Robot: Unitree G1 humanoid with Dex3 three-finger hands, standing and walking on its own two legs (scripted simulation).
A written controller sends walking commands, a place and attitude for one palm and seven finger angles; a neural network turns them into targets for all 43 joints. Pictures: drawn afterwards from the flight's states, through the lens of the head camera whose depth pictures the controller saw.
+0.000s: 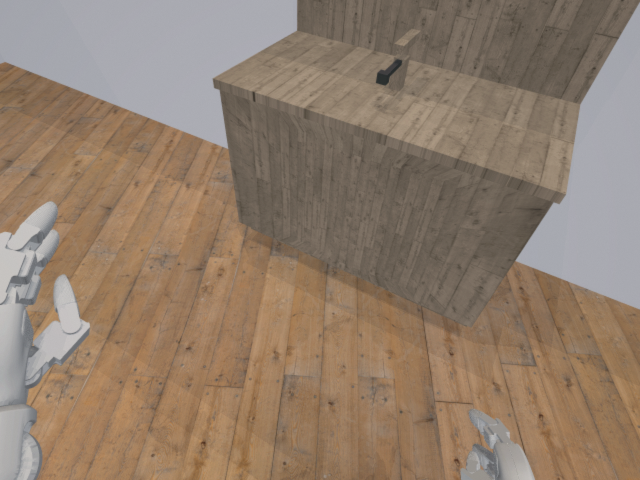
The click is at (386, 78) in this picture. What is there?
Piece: tap's lever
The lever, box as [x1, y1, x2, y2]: [376, 70, 390, 85]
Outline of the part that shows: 380,70 377,73 376,82 385,85 388,82 390,72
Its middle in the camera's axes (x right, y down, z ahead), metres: +0.17 -0.43 +1.03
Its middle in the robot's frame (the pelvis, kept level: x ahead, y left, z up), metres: +1.07 -0.11 +0.02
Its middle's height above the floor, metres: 0.80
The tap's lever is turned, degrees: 0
